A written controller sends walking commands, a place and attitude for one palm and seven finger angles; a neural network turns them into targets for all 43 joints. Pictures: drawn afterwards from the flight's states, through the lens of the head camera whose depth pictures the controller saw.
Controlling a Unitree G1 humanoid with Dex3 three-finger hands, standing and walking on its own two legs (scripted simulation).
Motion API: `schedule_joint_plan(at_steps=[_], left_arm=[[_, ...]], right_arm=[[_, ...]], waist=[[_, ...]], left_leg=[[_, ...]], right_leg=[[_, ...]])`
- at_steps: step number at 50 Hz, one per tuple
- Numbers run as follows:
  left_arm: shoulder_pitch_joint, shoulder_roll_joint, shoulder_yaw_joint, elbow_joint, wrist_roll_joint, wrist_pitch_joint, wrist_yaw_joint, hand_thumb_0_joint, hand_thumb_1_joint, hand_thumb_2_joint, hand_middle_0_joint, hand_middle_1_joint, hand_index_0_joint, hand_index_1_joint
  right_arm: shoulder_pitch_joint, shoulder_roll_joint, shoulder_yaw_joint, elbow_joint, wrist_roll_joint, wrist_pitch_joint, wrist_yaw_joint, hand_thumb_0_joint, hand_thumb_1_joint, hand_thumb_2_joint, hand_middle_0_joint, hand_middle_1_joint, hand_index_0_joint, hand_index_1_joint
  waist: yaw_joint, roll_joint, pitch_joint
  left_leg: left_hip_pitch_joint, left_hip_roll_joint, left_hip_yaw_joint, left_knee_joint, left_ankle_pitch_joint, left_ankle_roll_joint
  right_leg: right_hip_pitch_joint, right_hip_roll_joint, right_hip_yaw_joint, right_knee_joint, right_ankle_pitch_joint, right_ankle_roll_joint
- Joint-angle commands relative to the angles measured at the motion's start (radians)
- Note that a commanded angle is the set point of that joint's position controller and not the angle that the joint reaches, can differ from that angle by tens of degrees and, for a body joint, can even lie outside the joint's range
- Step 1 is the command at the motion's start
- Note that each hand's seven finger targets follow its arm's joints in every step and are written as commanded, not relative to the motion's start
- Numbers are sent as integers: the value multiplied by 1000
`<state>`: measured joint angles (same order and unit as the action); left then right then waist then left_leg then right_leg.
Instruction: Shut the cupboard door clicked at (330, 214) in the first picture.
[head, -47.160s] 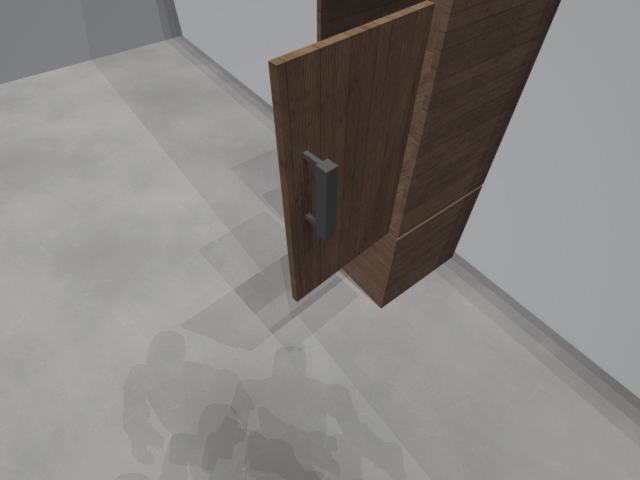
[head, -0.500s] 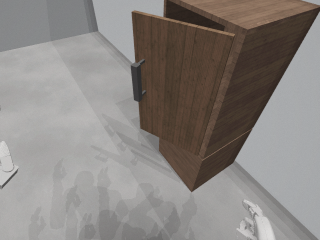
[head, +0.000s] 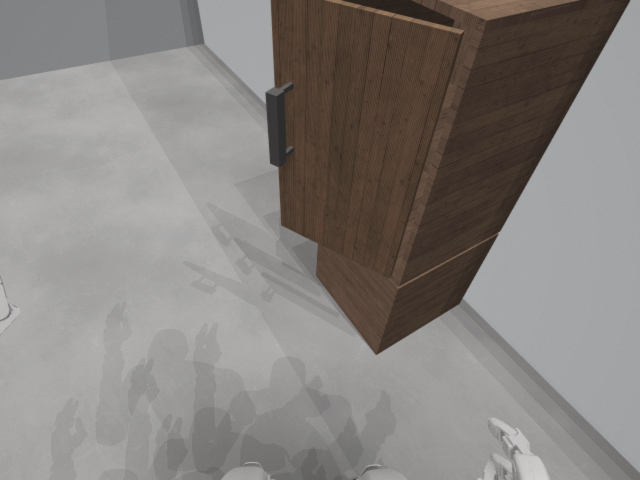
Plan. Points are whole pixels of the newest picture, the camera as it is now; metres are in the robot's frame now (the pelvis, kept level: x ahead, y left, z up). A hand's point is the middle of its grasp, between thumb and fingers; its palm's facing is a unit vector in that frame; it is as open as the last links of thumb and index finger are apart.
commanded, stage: step back with the hand held close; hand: left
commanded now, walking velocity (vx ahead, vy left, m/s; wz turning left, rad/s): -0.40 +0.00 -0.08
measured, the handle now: (283, 125) +0.78 +0.08 +0.03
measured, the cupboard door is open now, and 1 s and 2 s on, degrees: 26 26 26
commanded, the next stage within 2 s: stop stepping back and stand still in 0.12 s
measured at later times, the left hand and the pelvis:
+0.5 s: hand out of the picture +0.07 +0.27 +0.21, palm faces +0.53 -0.77 -0.36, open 7.4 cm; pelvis -0.12 +0.00 +0.03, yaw +1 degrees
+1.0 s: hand out of the picture +0.05 +0.25 +0.20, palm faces +0.38 -0.80 -0.46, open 7.4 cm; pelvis -0.17 +0.00 +0.02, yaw -5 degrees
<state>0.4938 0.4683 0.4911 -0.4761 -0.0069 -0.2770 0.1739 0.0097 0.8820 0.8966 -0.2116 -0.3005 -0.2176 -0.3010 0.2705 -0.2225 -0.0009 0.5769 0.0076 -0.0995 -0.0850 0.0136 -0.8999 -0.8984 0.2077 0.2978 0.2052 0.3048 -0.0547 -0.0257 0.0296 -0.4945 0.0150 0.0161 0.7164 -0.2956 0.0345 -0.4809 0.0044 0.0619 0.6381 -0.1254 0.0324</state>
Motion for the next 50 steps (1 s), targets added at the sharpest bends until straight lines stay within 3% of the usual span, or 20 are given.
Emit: schedule_joint_plan(at_steps=[1,3,7,9,11,13,14,15,18,24,26,28,30,36,39,40,45,47,49,50], left_arm=[[11,150,168,-160,19,-62,20,0,900,900,-200,-300,-200,-300],[1,164,169,-180,10,-59,13,0,900,900,-200,-300,-200,-300],[-108,165,114,-257,-20,-33,15,0,900,900,-200,-300,-200,-300],[-196,186,77,-261,-15,-9,22,0,900,900,-200,-300,-200,-300],[-220,174,79,-247,-18,-9,22,0,900,900,-200,-300,-200,-300],[-226,140,51,-220,-24,-22,13,0,900,900,-200,-300,-200,-300],[-227,110,48,-256,-22,-35,18,0,900,900,-200,-300,-200,-300],[-252,146,85,-298,-8,-31,25,0,900,900,-200,-300,-200,-300],[-70,98,73,-207,-37,-2,1,0,900,900,-200,-300,-200,-300],[-71,96,8,-248,-30,52,24,0,900,900,-200,-300,-200,-300],[-93,150,42,-241,-22,55,25,0,900,900,-200,-300,-200,-300],[-179,247,114,-247,-33,29,35,0,900,900,-200,-300,-200,-300],[-71,139,45,-78,-38,42,37,0,900,900,-200,-300,-200,-300],[-137,130,9,-157,-24,23,27,0,900,900,-200,-300,-200,-300],[-91,141,53,-205,-33,8,24,0,900,900,-200,-300,-200,-300],[-76,154,69,-195,-23,17,22,0,900,900,-200,-300,-200,-300],[9,117,48,-217,-26,40,11,0,900,900,-200,-300,-200,-300],[45,133,65,-196,-22,52,12,0,900,900,-200,-300,-200,-300],[-20,170,87,-205,-24,47,20,0,900,900,-200,-300,-200,-300],[-29,159,79,-188,-27,43,28,0,900,900,-200,-300,-200,-300]], right_arm=[[-135,-156,-72,-169,7,-70,-4,0,-900,-900,200,300,200,300],[-133,-137,-73,-164,10,-76,-1,0,-900,-900,200,300,200,300],[-77,-97,-72,-79,-14,-39,28,0,-900,-900,200,300,200,300],[-78,-76,-74,-42,-21,5,40,0,-900,-900,200,300,200,300],[-98,-72,-53,-84,-17,2,24,0,-900,-900,200,300,200,300],[-50,-125,-54,-88,-12,-10,-3,0,-900,-900,200,300,200,300],[-57,-178,-60,-100,-13,-29,-11,0,-900,-900,200,300,200,300],[-86,-145,-75,-125,-16,-55,-20,0,-900,-900,200,300,200,300],[-121,-121,-83,-114,6,-80,28,0,-900,-900,200,300,200,300],[-122,-107,-24,-109,-17,-62,18,0,-900,-900,200,300,200,300],[-100,-103,-25,-96,-20,-52,15,0,-900,-900,200,300,200,300],[-118,-98,-17,-79,-27,-45,16,0,-900,-900,200,300,200,300],[-99,-95,-37,-70,6,-52,10,0,-900,-900,200,300,200,300],[-122,-114,-36,-67,-3,-41,-12,0,-900,-900,200,300,200,300],[-129,-136,-36,-81,-5,-53,-24,0,-900,-900,200,300,200,300],[-129,-130,-31,-88,-18,-54,-28,0,-900,-900,200,300,200,300],[-118,-118,-39,-96,-24,-55,-10,0,-900,-900,200,300,200,300],[-107,-116,-41,-100,-24,-35,-5,0,-900,-900,200,300,200,300],[-101,-98,-44,-98,-27,-18,2,0,-900,-900,200,300,200,300],[-93,-96,-46,-85,-19,-22,8,0,-900,-900,200,300,200,300]], waist=[[57,200,-106],[53,108,-80],[21,-181,-94],[-2,-338,-161],[19,-277,-89],[-6,15,-52],[0,389,-54],[22,423,-93],[43,212,-76],[43,285,-88],[34,112,-117],[39,-78,-135],[53,-181,-138],[25,15,4],[28,318,-34],[30,348,-9],[41,256,-69],[34,156,-71],[39,-101,-63],[49,-156,-36]], left_leg=[[-571,155,-124,-335,-624,100],[-472,110,-73,-220,-573,69],[61,-31,22,258,-317,-38],[319,-39,26,533,-191,-56],[321,-22,12,254,-248,-39],[285,23,-52,-208,-305,11],[77,256,-319,-500,-526,100],[-76,394,-392,-552,-408,162],[-12,327,-235,-456,-386,130],[51,201,-50,-504,-427,-11],[93,94,66,-239,-222,-33],[1,44,50,76,-38,-36],[-54,14,12,136,-59,-49],[283,33,34,-216,-40,-8],[241,268,-384,-562,-496,70],[117,299,-424,-661,-595,57],[7,179,-113,-531,-399,5],[-25,96,-36,-337,-329,-19],[-81,14,27,57,-130,-40],[-117,12,3,177,-97,-46]], right_leg=[[554,37,72,195,-66,-21],[390,4,153,129,-89,-50],[-232,-238,460,-408,-687,-172],[-389,-289,388,-532,-711,-167],[-316,-200,236,-462,-513,-112],[-249,-102,132,-196,-539,-40],[-121,46,-3,253,-413,3],[-21,100,-47,667,-387,27],[-94,51,-17,770,-320,23],[328,81,-227,-107,-334,-34],[357,-36,-66,-316,-267,-108],[315,-315,300,-417,-38,-229],[384,-276,300,-338,70,-208],[57,-153,64,-265,-384,-133],[51,44,-95,87,-409,-47],[109,53,-97,210,-408,-49],[410,50,-177,-113,-336,-63],[418,-22,-61,-245,-347,-102],[304,-283,364,-440,-570,-230],[299,-341,418,-463,-471,-270]])
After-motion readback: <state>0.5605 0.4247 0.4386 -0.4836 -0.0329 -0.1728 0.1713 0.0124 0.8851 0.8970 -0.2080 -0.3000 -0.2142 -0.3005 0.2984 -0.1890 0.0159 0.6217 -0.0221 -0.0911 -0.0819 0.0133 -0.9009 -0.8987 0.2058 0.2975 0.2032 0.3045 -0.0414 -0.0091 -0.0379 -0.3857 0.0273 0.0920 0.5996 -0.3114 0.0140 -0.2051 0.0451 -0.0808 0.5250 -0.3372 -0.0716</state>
